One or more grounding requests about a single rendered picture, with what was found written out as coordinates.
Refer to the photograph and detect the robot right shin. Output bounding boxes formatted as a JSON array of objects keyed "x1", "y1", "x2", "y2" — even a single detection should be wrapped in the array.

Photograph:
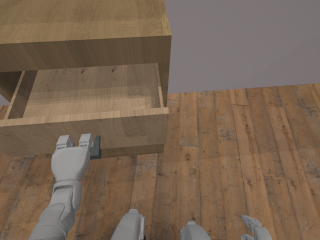
[{"x1": 186, "y1": 221, "x2": 196, "y2": 226}]

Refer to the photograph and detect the cabinet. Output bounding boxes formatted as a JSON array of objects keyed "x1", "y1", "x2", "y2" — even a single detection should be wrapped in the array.
[{"x1": 0, "y1": 0, "x2": 172, "y2": 159}]

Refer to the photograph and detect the robot left thigh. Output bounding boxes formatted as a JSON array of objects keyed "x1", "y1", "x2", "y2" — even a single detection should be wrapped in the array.
[{"x1": 110, "y1": 212, "x2": 145, "y2": 240}]

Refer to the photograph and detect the drawer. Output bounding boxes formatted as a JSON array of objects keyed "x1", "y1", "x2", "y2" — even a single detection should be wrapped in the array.
[{"x1": 0, "y1": 63, "x2": 169, "y2": 157}]

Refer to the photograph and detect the left robot forearm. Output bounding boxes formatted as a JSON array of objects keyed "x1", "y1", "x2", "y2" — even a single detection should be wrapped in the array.
[{"x1": 28, "y1": 180, "x2": 82, "y2": 240}]

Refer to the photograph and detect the handle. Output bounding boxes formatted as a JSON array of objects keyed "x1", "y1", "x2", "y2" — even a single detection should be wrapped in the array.
[{"x1": 89, "y1": 135, "x2": 102, "y2": 160}]

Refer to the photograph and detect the robot left hand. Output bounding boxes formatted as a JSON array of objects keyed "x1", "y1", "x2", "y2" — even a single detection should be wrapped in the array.
[{"x1": 51, "y1": 133, "x2": 96, "y2": 182}]

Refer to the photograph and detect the robot right hand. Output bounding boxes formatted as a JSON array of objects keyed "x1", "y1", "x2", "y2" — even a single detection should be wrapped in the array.
[{"x1": 240, "y1": 215, "x2": 273, "y2": 240}]

